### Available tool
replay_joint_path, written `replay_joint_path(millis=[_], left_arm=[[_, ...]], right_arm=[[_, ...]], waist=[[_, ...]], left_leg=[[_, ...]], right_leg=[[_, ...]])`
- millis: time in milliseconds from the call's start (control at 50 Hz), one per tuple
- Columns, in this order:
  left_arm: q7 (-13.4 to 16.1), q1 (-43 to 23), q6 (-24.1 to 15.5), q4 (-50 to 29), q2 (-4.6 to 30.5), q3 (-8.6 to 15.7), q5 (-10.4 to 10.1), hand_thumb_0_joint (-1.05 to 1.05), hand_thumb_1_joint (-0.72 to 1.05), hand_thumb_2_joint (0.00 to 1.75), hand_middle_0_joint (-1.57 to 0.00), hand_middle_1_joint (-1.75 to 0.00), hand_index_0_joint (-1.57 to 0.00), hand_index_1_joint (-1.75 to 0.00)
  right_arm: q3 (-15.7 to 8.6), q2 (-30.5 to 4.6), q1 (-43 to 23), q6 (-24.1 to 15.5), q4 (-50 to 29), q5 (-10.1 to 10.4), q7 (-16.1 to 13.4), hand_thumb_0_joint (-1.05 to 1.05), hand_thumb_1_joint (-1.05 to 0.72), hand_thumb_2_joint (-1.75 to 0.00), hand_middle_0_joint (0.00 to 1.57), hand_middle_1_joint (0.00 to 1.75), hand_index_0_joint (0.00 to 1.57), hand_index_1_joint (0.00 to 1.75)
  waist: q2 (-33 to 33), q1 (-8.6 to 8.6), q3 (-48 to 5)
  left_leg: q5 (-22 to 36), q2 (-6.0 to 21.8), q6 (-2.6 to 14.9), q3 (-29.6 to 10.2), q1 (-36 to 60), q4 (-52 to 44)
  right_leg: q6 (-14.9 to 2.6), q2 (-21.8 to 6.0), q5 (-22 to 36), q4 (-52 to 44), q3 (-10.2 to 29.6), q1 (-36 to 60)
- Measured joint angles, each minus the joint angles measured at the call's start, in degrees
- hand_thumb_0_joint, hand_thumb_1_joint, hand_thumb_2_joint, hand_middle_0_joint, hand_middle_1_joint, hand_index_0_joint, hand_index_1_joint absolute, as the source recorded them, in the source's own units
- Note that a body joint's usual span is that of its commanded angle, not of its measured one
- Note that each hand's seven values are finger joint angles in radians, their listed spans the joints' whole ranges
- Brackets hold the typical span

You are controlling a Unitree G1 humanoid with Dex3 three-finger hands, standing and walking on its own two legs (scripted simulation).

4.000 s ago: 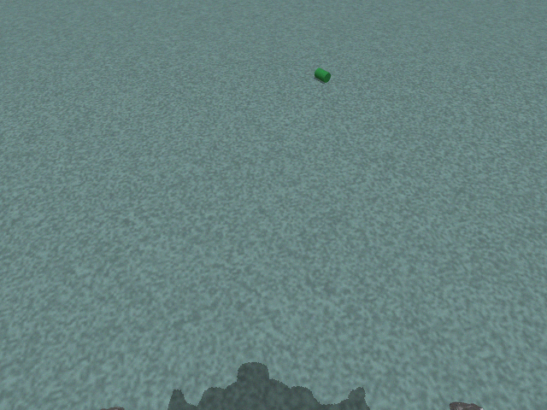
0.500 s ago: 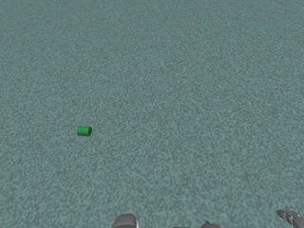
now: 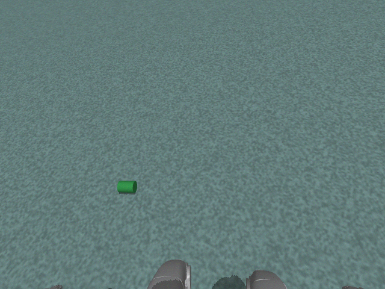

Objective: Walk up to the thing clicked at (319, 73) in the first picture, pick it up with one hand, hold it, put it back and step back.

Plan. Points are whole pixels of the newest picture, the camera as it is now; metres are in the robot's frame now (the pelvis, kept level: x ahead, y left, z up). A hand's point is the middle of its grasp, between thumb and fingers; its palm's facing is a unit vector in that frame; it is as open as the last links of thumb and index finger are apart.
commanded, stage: walk up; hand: left
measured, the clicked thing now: (127, 186) +0.71 +0.48 -0.71
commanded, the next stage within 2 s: none
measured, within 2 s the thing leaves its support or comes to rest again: neither
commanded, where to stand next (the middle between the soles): +0.32 +0.31 m, yaw -6 degrees
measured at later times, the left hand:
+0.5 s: hand (23, 253) +0.22 +0.48 -0.12, palm faces -0.08 -0.84 -0.53, open 7.4 cm
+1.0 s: hand out of the picture +0.26 +0.70 -0.15, palm faces -0.05 -0.85 -0.53, open 7.4 cm
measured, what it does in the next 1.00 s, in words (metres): steps to the left: left foot, then right foot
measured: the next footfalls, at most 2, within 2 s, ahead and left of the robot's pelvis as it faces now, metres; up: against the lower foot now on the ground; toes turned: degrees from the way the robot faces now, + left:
left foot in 0.16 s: +0.14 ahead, +0.26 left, +0.00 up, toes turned +4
right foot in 0.48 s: +0.25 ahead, +0.09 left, +0.00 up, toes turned -9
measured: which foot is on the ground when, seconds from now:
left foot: up 0.00-0.14, down 0.16-0.48, up 0.50-0.80, down 0.82-1.00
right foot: down 0.00-0.18, up 0.20-0.46, down 0.48-0.82, up 0.84-1.00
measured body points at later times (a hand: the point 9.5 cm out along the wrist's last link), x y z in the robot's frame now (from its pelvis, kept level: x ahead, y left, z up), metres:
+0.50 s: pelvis +0.13 +0.19 -0.01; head +0.16 +0.16 +0.44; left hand +0.22 +0.52 -0.09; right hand +0.13 -0.14 -0.14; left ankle +0.10 +0.26 -0.70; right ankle +0.21 +0.09 -0.71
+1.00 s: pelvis +0.19 +0.38 -0.02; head +0.22 +0.38 +0.43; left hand +0.26 +0.74 -0.12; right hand +0.26 +0.05 -0.13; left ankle +0.22 +0.50 -0.71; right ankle +0.23 +0.24 -0.68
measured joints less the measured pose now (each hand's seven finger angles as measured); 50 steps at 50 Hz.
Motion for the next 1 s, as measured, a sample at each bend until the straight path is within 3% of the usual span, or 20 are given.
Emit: replay_joint_path(millis=[100,160,180,220,260,300,420,480,560,620,680,760,800,840,900,1000], left_arm=[[-0.48,1.27,-0.06,0.26,2.32,0.78,1.04,0.0,0.9,0.89,-0.21,-0.3,-0.21,-0.3],[-0.62,1.94,0.49,0.72,3.93,1.15,1.2,0.0,0.89,0.89,-0.21,-0.3,-0.21,-0.3],[-0.46,1.9,1.02,1.26,4.73,1.37,1.25,0.0,0.89,0.89,-0.21,-0.3,-0.21,-0.3],[0.36,1.46,2.43,3.3,5.19,1.69,0.73,0.0,0.9,0.89,-0.21,-0.3,-0.21,-0.3],[0.77,0.63,2.88,5.26,5.45,1.41,-0.09,0.0,0.9,0.89,-0.21,-0.3,-0.2,-0.3],[0.55,-0.02,2.2,6.05,5.4,1.15,-0.82,0.0,0.9,0.89,-0.2,-0.3,-0.2,-0.3],[-0.58,-1.3,0.55,4.14,1.89,-0.03,-1.36,0.0,0.9,0.89,-0.2,-0.3,-0.2,-0.3],[-0.56,-0.65,-0.67,1.4,0.8,-0.08,-0.91,0.0,0.9,0.89,-0.2,-0.3,-0.2,-0.3],[1.17,-0.79,0.11,-0.93,-0.39,-0.74,-0.45,0.0,0.9,0.89,-0.21,-0.3,-0.21,-0.3],[1.61,-0.16,0.51,-1.56,-0.67,-0.71,-0.11,0.0,0.9,0.89,-0.21,-0.3,-0.21,-0.3],[1.38,0.93,0.31,-1.87,0.14,-0.34,0.44,0.0,0.9,0.89,-0.21,-0.3,-0.21,-0.3],[0.78,1.94,0.68,-2.11,2.47,0.61,1.4,0.0,0.89,0.89,-0.21,-0.3,-0.21,-0.3],[0.46,1.95,1.42,-2.04,3.84,1.09,1.55,0.0,0.89,0.89,-0.21,-0.3,-0.21,-0.3],[0.46,1.39,2.7,-1.06,5.27,1.77,1.44,0.0,0.89,0.89,-0.21,-0.3,-0.21,-0.3],[1.07,-0.13,4.36,2.44,5.34,1.99,0.61,0.0,0.9,0.89,-0.2,-0.3,-0.2,-0.3],[-1.15,-1.89,3.59,4.67,4.39,1.41,-0.22,0.0,0.9,0.9,-0.2,-0.3,-0.2,-0.3]], right_arm=[[-1.17,-1.49,-2.29,-0.09,-1.36,0.05,1.42,0.01,-0.9,-0.9,0.2,0.3,0.21,0.3],[-2.2,-3.14,-2.66,-0.73,-1.98,0.03,1.48,0.01,-0.9,-0.9,0.2,0.3,0.21,0.3],[-2.6,-3.11,-2.82,-1.23,-2.03,-0.16,1.16,0.01,-0.9,-0.9,0.2,0.3,0.2,0.3],[-2.51,-2.79,-2.53,-2.02,-2.28,-0.1,0.57,0.01,-0.9,-0.9,0.2,0.3,0.2,0.3],[-1.77,-1.51,-2.02,-2.19,-1.91,0.13,-0.04,0.01,-0.9,-0.9,0.2,0.3,0.2,0.3],[-0.9,-0.23,-0.96,-2.33,-1.75,0.27,-0.6,0.01,-0.9,-0.9,0.2,0.3,0.2,0.3],[0.16,0.3,2.81,-1.9,-1.92,-0.19,-0.97,0.01,-0.9,-0.9,0.2,0.3,0.21,0.3],[0.42,0.2,4.51,-0.9,-2.33,0.17,-0.94,0.01,-0.9,-0.9,0.2,0.3,0.21,0.3],[0.37,0.54,3.51,1.16,-1.68,0.14,-1.84,0.01,-0.9,-0.9,0.2,0.3,0.2,0.3],[0.18,0.06,1.88,1.24,-2.13,0.11,-1.68,0.01,-0.9,-0.9,0.2,0.3,0.2,0.3],[-0.31,-0.72,-0.06,1.06,-3.35,0.16,-1.13,0.01,-0.9,-0.9,0.2,0.3,0.21,0.3],[-1.08,-1.79,-2.32,1.19,-4.46,0.16,-0.22,0.01,-0.9,-0.9,0.2,0.3,0.2,0.3],[-1.5,-2.56,-2.6,0.61,-4.41,0.59,-0.25,0.01,-0.9,-0.9,0.2,0.3,0.2,0.3],[-1.9,-2.42,-2.8,-0.52,-3.8,0.4,-0.98,0.01,-0.9,-0.9,0.2,0.3,0.2,0.3],[-0.57,-1.09,-2.71,-1.18,-2.23,0.82,-1.97,0.01,-0.9,-0.9,0.2,0.3,0.2,0.3],[2.41,2.31,-2.31,-3.18,0.84,1.59,-3.47,0.01,-0.9,-0.9,0.2,0.3,0.21,0.3]], waist=[[-1.51,0.83,-0.62],[-2.64,1.15,-1.39],[-4.21,1.09,-1.16],[-4.91,0.48,-1.52],[-5.56,-0.52,-1.72],[-6.5,-1.42,-1.41],[-5.75,-3.37,0.62],[-4.73,-2.99,0.85],[-1.56,-1.06,1.95],[-0.26,-0.24,1.93],[-0.16,0.28,1.91],[-1.15,1.13,1.33],[-2.09,1.9,0.67],[-4.64,2.28,0.72],[-5.23,1.27,-0.27],[-7.79,0.38,0.1]], left_leg=[[-0.04,4.86,-0.15,-0.26,-0.57,-11.27],[1.88,4.8,-0.5,1.82,2.62,-18.28],[2.22,3.39,-1.64,3.38,3.05,-17.2],[-0.29,2.56,-1.75,4.86,2.82,-13.97],[-1.17,2.02,-0.53,5.87,4.26,-14.78],[-0.87,1.07,0.42,7.0,6.54,-17.34],[-0.73,-2.43,3.16,9.54,12.63,-23.58],[-2.95,-3.67,3.66,9.95,12.14,-19.52],[-5.58,-5.06,0.65,2.4,3.95,0.96],[-2.56,-3.12,-0.36,-1.05,-0.74,6.4],[-0.11,0.06,-1.01,-3.04,-2.62,3.5],[-1.66,3.81,-0.91,-1.86,-0.74,-7.79],[-0.76,3.79,-0.48,-0.14,2.47,-14.56],[-1.04,1.51,-2.63,2.3,3.43,-13.94],[-3.24,0.8,-1.72,3.07,2.68,-10.87],[-2.57,-0.36,-0.32,4.92,5.45,-14.61]], right_leg=[[0.72,-4.17,-2.93,2.13,2.8,0.05],[0.56,-7.19,-6.21,5.91,5.27,-1.04],[-0.75,-8.72,-8.38,8.51,7.28,-1.78],[-1.7,-6.29,-13.68,17.77,10.57,-4.8],[-1.84,-3.07,-13.02,25.78,9.74,-8.04],[-1.87,-1.47,-11.08,27.79,6.65,-10.27],[-1.41,0.81,-7.72,13.14,-0.83,-9.61],[-2.36,2.27,1.52,1.51,-1.19,-5.14],[-2.19,1.68,0.07,3.89,-1.33,-3.94],[-0.67,-0.06,0.0,2.72,-0.5,-2.36],[0.79,-2.35,-0.39,2.98,1.18,-2.17],[1.28,-5.51,-2.22,5.54,3.79,-3.77],[1.02,-7.31,-4.06,8.32,5.68,-5.32],[-0.63,-8.98,-8.57,14.0,9.69,-7.61],[-1.22,-3.81,-13.6,23.31,11.15,-10.49],[-0.99,0.43,-11.35,21.62,5.48,-10.29]])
